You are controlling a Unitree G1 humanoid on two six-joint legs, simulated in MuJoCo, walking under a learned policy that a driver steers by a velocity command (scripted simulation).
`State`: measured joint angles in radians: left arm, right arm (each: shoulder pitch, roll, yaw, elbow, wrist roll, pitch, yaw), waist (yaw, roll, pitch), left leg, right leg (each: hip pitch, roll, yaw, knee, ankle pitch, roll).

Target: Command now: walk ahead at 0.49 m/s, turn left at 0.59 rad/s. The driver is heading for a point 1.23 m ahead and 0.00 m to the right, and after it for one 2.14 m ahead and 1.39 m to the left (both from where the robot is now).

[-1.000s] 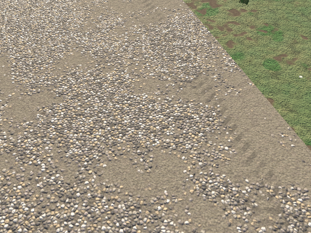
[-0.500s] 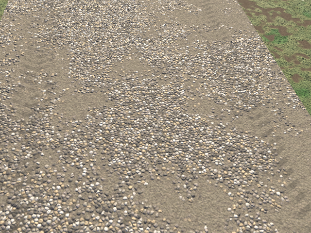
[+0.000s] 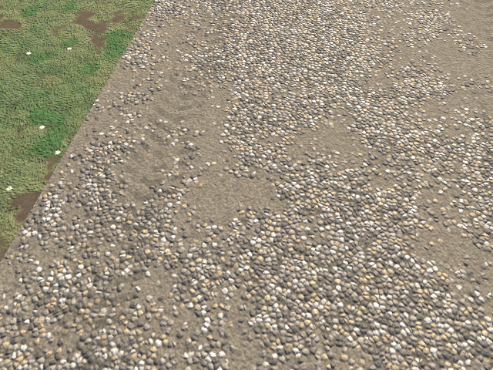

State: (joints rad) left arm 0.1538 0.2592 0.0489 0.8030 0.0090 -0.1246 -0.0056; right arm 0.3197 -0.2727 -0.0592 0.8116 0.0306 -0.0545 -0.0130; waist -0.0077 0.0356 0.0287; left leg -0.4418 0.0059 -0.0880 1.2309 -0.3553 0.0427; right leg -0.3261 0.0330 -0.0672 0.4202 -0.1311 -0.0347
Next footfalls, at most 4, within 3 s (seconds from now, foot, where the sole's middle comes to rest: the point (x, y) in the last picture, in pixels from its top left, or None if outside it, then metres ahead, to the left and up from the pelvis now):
0.38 left None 0.34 0.19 -0.77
0.92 right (251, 291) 0.69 0.02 -0.77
1.44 left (164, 221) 0.94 0.30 -0.77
1.98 right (256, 165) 1.17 -0.01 -0.77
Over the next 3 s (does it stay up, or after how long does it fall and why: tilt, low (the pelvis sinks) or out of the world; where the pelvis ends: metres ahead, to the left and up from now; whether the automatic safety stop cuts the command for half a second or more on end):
stays up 1.26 0.04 0.00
